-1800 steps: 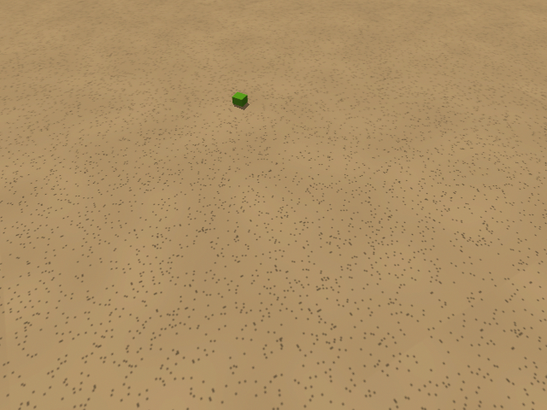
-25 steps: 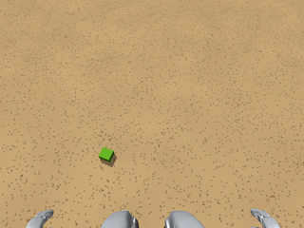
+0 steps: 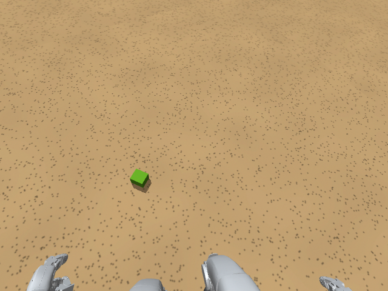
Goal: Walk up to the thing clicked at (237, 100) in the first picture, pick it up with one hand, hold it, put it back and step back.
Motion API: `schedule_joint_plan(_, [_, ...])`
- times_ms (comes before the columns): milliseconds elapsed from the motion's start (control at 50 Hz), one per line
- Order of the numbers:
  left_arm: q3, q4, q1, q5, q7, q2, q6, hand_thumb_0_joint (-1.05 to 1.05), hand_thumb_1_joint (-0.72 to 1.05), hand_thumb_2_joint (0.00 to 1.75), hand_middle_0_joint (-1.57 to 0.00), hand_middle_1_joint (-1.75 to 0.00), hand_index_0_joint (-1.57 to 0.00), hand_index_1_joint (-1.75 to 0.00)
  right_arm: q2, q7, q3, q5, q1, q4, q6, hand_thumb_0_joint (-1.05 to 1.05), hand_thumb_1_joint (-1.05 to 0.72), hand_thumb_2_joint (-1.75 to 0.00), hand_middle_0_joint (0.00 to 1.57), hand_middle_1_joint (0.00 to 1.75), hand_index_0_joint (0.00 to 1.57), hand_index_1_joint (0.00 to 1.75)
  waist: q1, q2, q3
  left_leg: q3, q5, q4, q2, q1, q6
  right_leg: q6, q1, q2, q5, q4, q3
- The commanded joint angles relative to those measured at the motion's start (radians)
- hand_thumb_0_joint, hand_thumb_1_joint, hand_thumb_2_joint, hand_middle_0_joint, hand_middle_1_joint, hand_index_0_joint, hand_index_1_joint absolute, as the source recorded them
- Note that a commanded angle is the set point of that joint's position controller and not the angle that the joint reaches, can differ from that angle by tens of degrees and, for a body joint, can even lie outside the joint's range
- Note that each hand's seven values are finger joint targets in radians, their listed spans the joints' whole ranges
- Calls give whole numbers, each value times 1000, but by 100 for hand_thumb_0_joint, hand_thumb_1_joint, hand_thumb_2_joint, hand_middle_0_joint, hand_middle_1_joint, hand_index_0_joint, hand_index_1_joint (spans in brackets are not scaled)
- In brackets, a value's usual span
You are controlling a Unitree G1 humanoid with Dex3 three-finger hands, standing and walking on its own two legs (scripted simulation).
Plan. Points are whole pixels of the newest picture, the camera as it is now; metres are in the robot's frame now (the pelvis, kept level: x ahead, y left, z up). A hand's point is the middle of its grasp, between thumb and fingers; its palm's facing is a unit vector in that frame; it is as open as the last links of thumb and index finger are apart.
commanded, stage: step back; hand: left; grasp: from above
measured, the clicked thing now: (139, 178) +0.67 +0.25 -0.74
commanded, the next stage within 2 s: none
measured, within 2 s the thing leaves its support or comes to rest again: neither
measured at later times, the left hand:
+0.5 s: hand out of the picture -0.03 +0.22 -0.14, palm faces -0.03 -0.91 -0.41, open 7.4 cm
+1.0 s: hand out of the picture -0.27 +0.19 -0.15, palm faces -0.05 -0.91 -0.41, open 7.3 cm
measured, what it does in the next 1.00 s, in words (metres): walks backwards: right foot, then left foot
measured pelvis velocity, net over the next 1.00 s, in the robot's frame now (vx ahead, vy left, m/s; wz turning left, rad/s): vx -0.33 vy -0.08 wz -0.06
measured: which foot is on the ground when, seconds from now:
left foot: down 0.00-0.26, up 0.28-0.54, down 0.56-0.94, up 0.96-1.00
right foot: up 0.00-0.22, down 0.24-0.58, up 0.60-0.90, down 0.92-1.00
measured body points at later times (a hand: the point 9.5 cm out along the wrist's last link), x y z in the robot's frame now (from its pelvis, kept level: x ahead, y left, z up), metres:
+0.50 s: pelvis -0.15 -0.04 -0.01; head -0.10 -0.05 +0.44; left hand -0.03 +0.27 -0.11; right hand -0.07 -0.36 -0.13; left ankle -0.17 +0.08 -0.69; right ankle -0.11 -0.17 -0.73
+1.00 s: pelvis -0.33 -0.08 -0.01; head -0.30 -0.10 +0.44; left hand -0.26 +0.23 -0.12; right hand -0.22 -0.41 -0.12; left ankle -0.23 +0.06 -0.69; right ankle -0.35 -0.20 -0.73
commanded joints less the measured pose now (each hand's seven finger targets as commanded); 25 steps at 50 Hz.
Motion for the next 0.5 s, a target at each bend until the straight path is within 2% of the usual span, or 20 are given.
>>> schedule_joint_plan(0, [71, -66, 62, -1, 12, 176, -34, 0, 90, 90, -20, -30, -20, -30, -261, -32, -82, 4, -54, -114, -28, 0, -90, -90, 20, 30, 20, 30, 20, 167, -171, -196, 591, -131, 270, 125, 211, 30, -36, -17, -3, 150, 46])
schedule_joint_plan(20, [71, -73, 47, 3, 9, 170, -34, 0, 90, 90, -20, -30, -20, -30, -258, -33, -83, 4, -26, -118, -26, 0, -90, -90, 20, 30, 20, 30, 2, 164, -168, -191, 586, -127, 260, 145, 210, 40, -43, -14, -6, 126, 39])
schedule_joint_plan(60, [69, -86, 24, 4, 5, 169, -35, 0, 90, 90, -20, -30, -20, -30, -276, -38, -93, 5, 3, -121, -25, 0, -90, -90, 20, 30, 20, 30, -26, 187, -174, -198, 541, -122, 283, 182, 231, 51, -37, -40, -26, 16, 20])
schedule_joint_plan(80, [66, -92, 20, 4, 4, 168, -38, 0, 90, 90, -20, -30, -20, -30, -285, -40, -97, 7, 11, -121, -25, 0, -90, -90, 20, 30, 20, 30, -32, 204, -189, -201, 533, -105, 292, 205, 230, 52, -20, -66, -30, -75, 12])
schedule_joint_plan(100, [65, -81, 27, 4, 1, 165, -41, 0, 90, 90, -20, -30, -20, -30, -288, -36, -94, 4, 12, -124, -23, 0, -90, -90, 20, 30, 20, 30, -32, 200, -190, -182, 518, -106, 276, 163, 233, 55, 23, -59, -30, -108, -24])
schedule_joint_plan(120, [62, -79, 39, 5, -1, 157, -42, 0, 90, 90, -20, -30, -20, -30, -295, -34, -97, 0, 4, -133, -21, 0, -90, -90, 20, 30, 20, 30, -27, 230, -205, -184, 495, -97, 281, 160, 215, 44, 68, -88, -23, -213, -49])
schedule_joint_plan(160, [61, -46, 86, 5, -5, 152, -48, 0, 90, 90, -20, -30, -20, -30, -306, -28, -97, 2, -27, -141, -11, 0, -90, -90, 20, 30, 20, 30, -13, 266, -229, -165, 417, -73, 255, 99, 185, 29, 172, -94, 43, -399, -118])
schedule_joint_plan(180, [62, -16, 146, 5, -5, 147, -52, 0, 90, 90, -20, -30, -20, -30, -311, -27, -94, 9, -57, -149, -5, 0, -90, -90, 20, 30, 20, 30, 23, 264, -248, -159, 427, -31, 257, 68, 166, 16, 249, -106, 148, -538, -126])
schedule_joint_plan(200, [60, 14, 195, 8, -2, 145, -57, 0, 90, 90, -20, -30, -20, -30, -299, -24, -87, 17, -79, -155, 4, 0, -90, -90, 20, 30, 20, 30, 45, 232, -269, -129, 397, 25, 227, 31, 137, 4, 329, -92, 260, -677, -159])
schedule_joint_plan(220, [73, 8, 176, 21, -1, 189, -64, 0, 90, 90, -20, -30, -20, -30, -260, -22, -73, 24, -59, -154, 9, 0, -90, -90, 20, 30, 20, 30, 37, 155, -254, -115, 245, 67, 168, -98, 80, -12, 401, -124, 309, -671, -72])
schedule_joint_plan(240, [100, -12, 170, 28, -4, 291, -66, 0, 90, 90, -20, -30, -20, -30, -206, -22, -62, 34, -62, -178, 9, 0, -90, -90, 20, 30, 20, 30, 45, -104, -215, -71, -36, 249, -12, -304, 5, -102, 405, -331, 344, -703, 250])
schedule_joint_plan(260, [111, -46, 85, 26, -2, 376, -62, 0, 90, 90, -20, -30, -20, -30, -211, -45, -72, 37, -85, -167, 14, 0, -90, -90, 20, 30, 20, 30, 70, -268, -182, -72, -335, 494, -77, -249, -18, -275, 170, -520, 404, -770, 420])
schedule_joint_plan(280, [99, -72, 35, 22, -1, 340, -66, 0, 90, 90, -20, -30, -20, -30, -247, -47, -82, 35, -73, -149, 19, 0, -90, -90, 20, 30, 20, 30, 43, -188, -133, -156, -325, 620, -58, -216, -21, -283, 74, -523, 381, -783, 399])
schedule_joint_plan(300, [76, -88, -27, 12, 5, 279, -68, 0, 90, 90, -20, -30, -20, -30, -252, -44, -75, 42, -31, -125, 19, 0, -90, -90, 20, 30, 20, 30, 3, -86, -109, -169, -239, 655, -78, -221, -18, -233, 83, -429, 452, -721, 246])
schedule_joint_plan(320, [67, -91, -64, 16, 12, 240, -68, 0, 90, 90, -20, -30, -20, -30, -240, -41, -69, 50, 2, -105, 13, 0, -90, -90, 20, 30, 20, 30, -21, -83, -116, -140, -194, 636, -87, -242, -21, -203, 142, -368, 531, -665, 140])
schedule_joint_plan(340, [73, -89, -59, 22, 15, 227, -64, 0, 90, 90, -20, -30, -20, -30, -231, -40, -65, 48, 19, -100, 6, 0, -90, -90, 20, 30, 20, 30, -11, -111, -122, -115, -185, 617, -89, -232, -27, -194, 162, -350, 561, -636, 97])
schedule_joint_plan(360, [73, -92, -56, 24, 19, 231, -64, 0, 90, 90, -20, -30, -20, -30, -224, -40, -58, 43, 39, -100, 1, 0, -90, -90, 20, 30, 20, 30, -9, -135, -134, -105, -184, 578, -69, -209, -31, -191, 180, -350, 584, -624, 78])
schedule_joint_plan(400, [67, -92, -6, 26, 22, 213, -58, 0, 90, 90, -20, -30, -20, -30, -215, -37, -52, 36, 27, -100, -2, 0, -90, -90, 20, 30, 20, 30, 29, -119, -165, -62, -208, 429, -70, -234, -38, -192, 311, -337, 639, -592, 58])
schedule_joint_plan(440, [68, -92, 27, 25, 27, 216, -54, 0, 90, 90, -20, -30, -20, -30, -204, -34, -52, 24, 13, -115, -7, 0, -90, -90, 20, 30, 20, 30, 49, -143, -182, -33, -213, 233, -30, -213, -30, -187, 382, -364, 682, -565, 81])
schedule_joint_plan(480, [60, -95, 15, 12, 22, 223, -45, 0, 90, 90, -20, -30, -20, -30, -201, -30, -59, 13, 50, -95, -10, 0, -90, -90, 20, 30, 20, 30, 33, -143, -201, 27, -119, 45, -29, -128, -19, -167, 373, -346, 658, -515, 63])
